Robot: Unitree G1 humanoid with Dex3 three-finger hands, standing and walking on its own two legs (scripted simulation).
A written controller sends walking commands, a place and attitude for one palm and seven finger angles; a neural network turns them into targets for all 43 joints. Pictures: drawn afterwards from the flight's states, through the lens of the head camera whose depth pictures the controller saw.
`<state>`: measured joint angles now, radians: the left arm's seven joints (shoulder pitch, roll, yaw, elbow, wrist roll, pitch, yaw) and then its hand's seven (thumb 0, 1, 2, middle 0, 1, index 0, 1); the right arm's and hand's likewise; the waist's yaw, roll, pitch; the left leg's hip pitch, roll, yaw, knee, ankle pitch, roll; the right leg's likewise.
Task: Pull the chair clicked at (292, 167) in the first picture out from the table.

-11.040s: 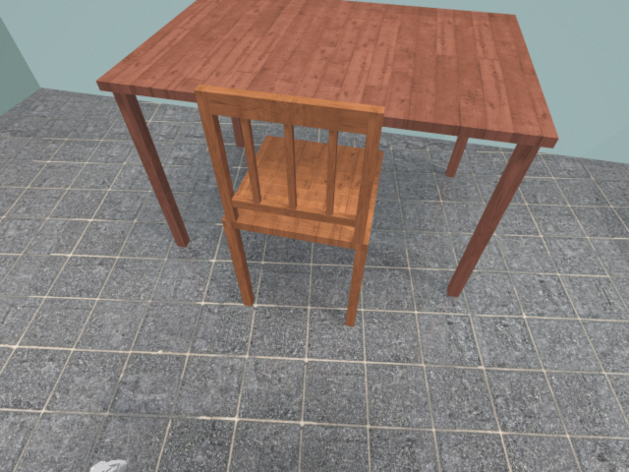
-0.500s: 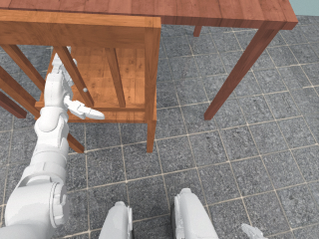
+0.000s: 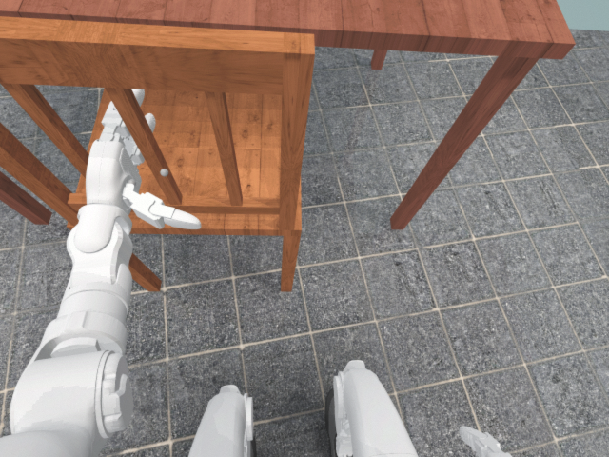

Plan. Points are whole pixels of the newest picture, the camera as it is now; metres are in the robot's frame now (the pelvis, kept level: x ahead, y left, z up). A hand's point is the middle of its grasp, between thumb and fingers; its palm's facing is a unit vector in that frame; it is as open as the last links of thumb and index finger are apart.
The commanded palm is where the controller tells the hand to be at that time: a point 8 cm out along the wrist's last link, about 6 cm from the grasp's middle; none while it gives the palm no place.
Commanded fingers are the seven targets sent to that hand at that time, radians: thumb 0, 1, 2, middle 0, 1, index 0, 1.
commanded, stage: hook a spindle and tug to test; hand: left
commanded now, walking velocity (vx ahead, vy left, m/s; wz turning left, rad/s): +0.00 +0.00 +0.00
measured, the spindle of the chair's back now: (152, 154) +0.50 +0.18 +0.02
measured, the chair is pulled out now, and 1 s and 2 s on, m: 0.00 0.01 0.06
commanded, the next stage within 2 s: step backward, pulling the chair out in 1.32 s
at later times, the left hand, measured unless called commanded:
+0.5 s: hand (167, 172) +0.47 +0.15 +0.03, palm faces -0.04 -1.00 -0.04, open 9.3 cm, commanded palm +0.44 +0.20 +0.03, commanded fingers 0.00 0.62 0.78 -0.50 -1.45 -0.50 -1.45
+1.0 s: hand (171, 174) +0.47 +0.15 +0.02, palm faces -0.05 -1.00 -0.03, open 4.8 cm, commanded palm +0.42 +0.20 +0.03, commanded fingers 0.00 0.90 0.90 -0.50 -1.45 -0.50 -1.45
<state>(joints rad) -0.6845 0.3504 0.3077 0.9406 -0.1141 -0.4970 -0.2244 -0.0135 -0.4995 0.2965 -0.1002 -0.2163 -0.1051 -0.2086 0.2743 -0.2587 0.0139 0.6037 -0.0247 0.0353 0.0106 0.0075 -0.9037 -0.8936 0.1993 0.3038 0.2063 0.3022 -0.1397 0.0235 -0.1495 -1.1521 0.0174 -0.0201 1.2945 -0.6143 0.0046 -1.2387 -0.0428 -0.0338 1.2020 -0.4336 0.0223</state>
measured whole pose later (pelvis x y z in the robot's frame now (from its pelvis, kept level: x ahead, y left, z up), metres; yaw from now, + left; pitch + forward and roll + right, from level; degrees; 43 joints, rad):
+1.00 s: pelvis +0.01 +0.00 +0.01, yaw -1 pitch +27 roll -2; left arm -0.57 0.32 0.29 0.80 -0.13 -0.45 -0.17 0.01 0.82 0.83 -0.46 -1.45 -0.45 -1.44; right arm 0.29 -0.24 0.01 0.58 -0.02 0.04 0.03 0.01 -0.90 -0.89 0.20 0.30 0.21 0.30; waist -0.14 0.03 -0.16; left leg -1.11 0.03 0.00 1.25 -0.62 0.01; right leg -1.21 -0.03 -0.02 1.17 -0.44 0.02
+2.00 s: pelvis +0.04 +0.02 +0.11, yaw -4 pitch +10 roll -2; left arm -0.44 0.22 0.11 0.97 -0.04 -0.25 0.05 0.02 0.77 0.80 -0.33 -1.17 -0.50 -1.44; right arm 0.30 -0.23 -0.02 0.65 0.01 0.10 -0.09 0.01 -0.90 -0.89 0.20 0.30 0.21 0.30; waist -0.09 0.01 0.06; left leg -0.39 0.04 0.08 0.60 -0.38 0.01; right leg -0.51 -0.02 -0.03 0.54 -0.16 0.01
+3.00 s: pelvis -0.09 -0.01 +0.09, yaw -3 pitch +1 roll +2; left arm -0.47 0.15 0.03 1.07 -0.07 -0.20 0.12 0.02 0.71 0.83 -0.35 -1.17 -0.50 -1.44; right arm 0.25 -0.22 0.01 0.75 0.04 -0.04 -0.11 0.01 -0.90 -0.89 0.20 0.30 0.21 0.30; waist -0.05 0.01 0.10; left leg -0.49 0.01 0.07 0.76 -0.38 -0.01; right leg -0.57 -0.05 -0.02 0.70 -0.16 -0.01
